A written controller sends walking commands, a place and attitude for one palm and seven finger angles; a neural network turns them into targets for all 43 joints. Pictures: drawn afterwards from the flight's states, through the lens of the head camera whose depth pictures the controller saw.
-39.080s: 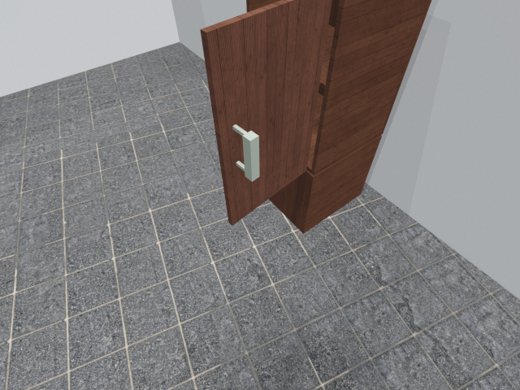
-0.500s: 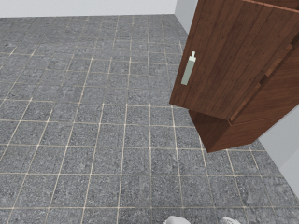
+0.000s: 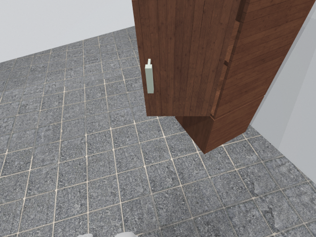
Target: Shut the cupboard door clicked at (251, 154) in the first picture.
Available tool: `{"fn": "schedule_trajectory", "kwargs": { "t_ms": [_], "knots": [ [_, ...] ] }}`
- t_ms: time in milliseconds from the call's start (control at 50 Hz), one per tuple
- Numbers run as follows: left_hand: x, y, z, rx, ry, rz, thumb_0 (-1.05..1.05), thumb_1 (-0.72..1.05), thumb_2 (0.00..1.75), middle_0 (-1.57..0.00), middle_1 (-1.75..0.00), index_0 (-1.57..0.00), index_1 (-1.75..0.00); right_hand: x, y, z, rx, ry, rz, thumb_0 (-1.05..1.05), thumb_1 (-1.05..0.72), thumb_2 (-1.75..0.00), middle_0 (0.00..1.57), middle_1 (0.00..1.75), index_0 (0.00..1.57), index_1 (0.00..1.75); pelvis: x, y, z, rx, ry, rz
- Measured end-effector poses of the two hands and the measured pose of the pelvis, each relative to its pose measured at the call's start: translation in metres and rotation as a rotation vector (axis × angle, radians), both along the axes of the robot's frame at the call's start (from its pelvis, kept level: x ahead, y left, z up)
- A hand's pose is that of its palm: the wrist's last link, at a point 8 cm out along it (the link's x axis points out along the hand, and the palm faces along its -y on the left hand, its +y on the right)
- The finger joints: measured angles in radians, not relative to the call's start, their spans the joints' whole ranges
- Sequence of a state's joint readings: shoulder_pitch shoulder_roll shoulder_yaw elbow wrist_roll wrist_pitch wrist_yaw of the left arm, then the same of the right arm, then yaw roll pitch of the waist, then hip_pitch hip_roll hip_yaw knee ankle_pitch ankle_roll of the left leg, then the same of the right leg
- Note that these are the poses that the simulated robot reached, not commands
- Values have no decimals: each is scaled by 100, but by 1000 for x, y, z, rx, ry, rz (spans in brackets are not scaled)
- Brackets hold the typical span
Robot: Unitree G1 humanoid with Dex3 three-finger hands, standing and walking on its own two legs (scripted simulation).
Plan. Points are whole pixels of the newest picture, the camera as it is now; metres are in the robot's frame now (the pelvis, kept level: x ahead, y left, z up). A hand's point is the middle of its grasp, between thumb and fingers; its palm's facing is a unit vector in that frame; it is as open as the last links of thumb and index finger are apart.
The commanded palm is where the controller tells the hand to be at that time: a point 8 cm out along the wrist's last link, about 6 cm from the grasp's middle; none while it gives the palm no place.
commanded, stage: take the last steps up to it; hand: left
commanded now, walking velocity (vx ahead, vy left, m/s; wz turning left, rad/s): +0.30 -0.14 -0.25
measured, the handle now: (150, 76) +0.74 +0.06 -0.04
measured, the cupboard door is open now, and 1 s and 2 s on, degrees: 60 60 60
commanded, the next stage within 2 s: come to a stop and stand still in 0.78 s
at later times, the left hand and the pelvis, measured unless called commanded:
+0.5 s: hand (117, 214) +0.22 +0.14 -0.17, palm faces -0.18 -0.97 -0.18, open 7.4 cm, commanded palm none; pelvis +0.11 -0.04 +0.00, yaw -8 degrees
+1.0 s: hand (152, 191) +0.30 +0.04 -0.20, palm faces -0.03 -0.99 -0.13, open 7.3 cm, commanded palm none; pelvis +0.29 -0.12 -0.01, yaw -6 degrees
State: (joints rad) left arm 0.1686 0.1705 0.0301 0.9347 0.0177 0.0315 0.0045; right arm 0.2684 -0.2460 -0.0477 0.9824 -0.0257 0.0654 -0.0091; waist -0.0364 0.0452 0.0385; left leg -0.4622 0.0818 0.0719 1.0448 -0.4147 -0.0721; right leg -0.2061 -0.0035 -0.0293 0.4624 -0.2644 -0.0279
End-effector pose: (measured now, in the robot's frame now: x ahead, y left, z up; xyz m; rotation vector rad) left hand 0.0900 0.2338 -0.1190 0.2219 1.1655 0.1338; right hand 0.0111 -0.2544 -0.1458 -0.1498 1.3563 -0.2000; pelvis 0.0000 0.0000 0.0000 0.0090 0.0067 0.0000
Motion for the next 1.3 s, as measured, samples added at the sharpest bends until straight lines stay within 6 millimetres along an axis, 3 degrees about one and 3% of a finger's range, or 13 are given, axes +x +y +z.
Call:
{"fn": "schedule_trajectory", "kwargs": {
  "t_ms": [180, 260, 400, 480, 560, 600, 640, 760, 880, 960, 1040, 1120, 1300],
  "knots": [
    [-15, 9, -38, -88, 106, 25, 1, 90, 89, -21, -30, -21, -29, 37, 14, 12, -64, -106, 10, 1, -91, -90, 20, 30, 20, 30, 27, 12, -12, -33, 13, -46],
    [-2, 12, -39, -95, 182, -28, 1, 91, 89, -20, -30, -20, -29, 29, 16, 22, -84, -98, -38, 0, -91, -90, 20, 30, 20, 30, 43, 9, -6, -25, 11, -82],
    [66, -3, -23, -82, 139, -76, 1, 91, 89, -20, -30, -20, -29, 3, 8, 31, -59, 70, -105, 0, -91, -90, 20, 30, 20, 30, 81, -11, 6, -40, 20, -114],
    [117, -31, -23, -62, 120, -139, 1, 91, 89, -20, -30, -20, -29, -4, -6, 22, -25, 148, -170, 0, -90, -90, 20, 30, 20, 30, 106, -33, 1, -30, 20, -142],
    [172, -68, -30, -34, 68, -186, 1, 91, 89, -20, -30, -20, -29, 2, -30, 0, 21, 214, -221, 1, -90, -90, 20, 30, 20, 30, 139, -67, -17, -6, 16, -153],
    [190, -85, -32, -24, 29, -178, 1, 91, 89, -20, -30, -20, -29, 16, -45, -11, 39, 241, -223, 1, -90, -90, 20, 30, 20, 30, 151, -80, -23, -13, 8, -154],
    [196, -99, -27, -27, 22, -160, 1, 91, 89, -20, -30, -20, -29, 43, -59, -13, 41, 224, -208, 1, -91, -90, 20, 30, 20, 30, 163, -88, -19, -17, 1, -144],
    [199, -119, -16, -24, 73, -87, 0, 94, 89, -20, -30, -21, -29, 162, -92, 1, 15, 24, -126, 1, -91, -90, 19, 30, 20, 30, 202, -108, -1, -19, 13, -120],
    [200, -129, -29, -66, 144, -32, 0, 93, 89, -20, -30, -21, -29, 271, -99, 13, 4, -138, -42, 0, -91, -90, 19, 30, 20, 30, 245, -118, -1, -39, 13, -107],
    [202, -137, -47, -103, 207, 10, 0, 92, 89, -20, -30, -20, -29, 321, -93, 12, -10, -199, 3, 0, -91, -90, 19, 30, 20, 30, 277, -118, -10, -43, 0, -105],
    [211, -149, -49, -110, 254, 24, 1, 91, 89, -20, -30, -20, -29, 345, -87, 11, -6, -177, 17, 0, -91, -90, 19, 30, 20, 30, 296, -122, -9, -8, -2, -111],
    [219, -151, -39, -77, 282, 17, 2, 92, 89, -20, -30, -20, -29, 351, -88, 4, 20, -138, -6, 0, -91, -90, 20, 30, 20, 30, 300, -126, -5, 3, 13, -114],
    [240, -136, -16, 84, 217, -20, 1, 91, 89, -20, -30, -21, -29, 311, -133, -16, 30, -33, -81, 0, -91, -90, 20, 30, 20, 30, 287, -150, -8, 19, 31, -131]
  ]
}}
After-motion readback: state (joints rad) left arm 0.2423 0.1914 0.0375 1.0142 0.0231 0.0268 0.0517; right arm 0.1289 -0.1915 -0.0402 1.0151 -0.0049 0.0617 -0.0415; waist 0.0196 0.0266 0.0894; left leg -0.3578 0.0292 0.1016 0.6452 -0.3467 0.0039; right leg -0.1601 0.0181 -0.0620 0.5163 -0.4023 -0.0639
